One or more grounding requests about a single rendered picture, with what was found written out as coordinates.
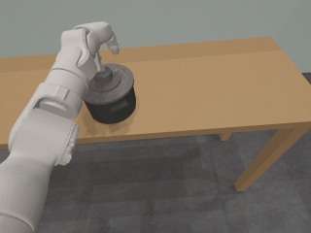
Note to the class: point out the pot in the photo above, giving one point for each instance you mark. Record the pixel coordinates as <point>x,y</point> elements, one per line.
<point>114,112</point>

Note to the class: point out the robot left upper arm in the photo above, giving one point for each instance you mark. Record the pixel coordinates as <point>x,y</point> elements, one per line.
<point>44,140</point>

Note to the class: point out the left robot forearm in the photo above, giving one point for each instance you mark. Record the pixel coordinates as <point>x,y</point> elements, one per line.
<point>63,90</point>

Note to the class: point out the robot left hand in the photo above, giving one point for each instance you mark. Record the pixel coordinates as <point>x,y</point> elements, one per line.
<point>106,35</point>

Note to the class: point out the knob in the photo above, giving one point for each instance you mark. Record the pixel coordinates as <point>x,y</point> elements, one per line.
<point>105,76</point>

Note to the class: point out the table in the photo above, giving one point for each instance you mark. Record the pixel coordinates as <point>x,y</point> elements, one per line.
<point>201,88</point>

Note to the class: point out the lid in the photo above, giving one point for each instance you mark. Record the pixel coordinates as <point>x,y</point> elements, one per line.
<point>112,91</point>

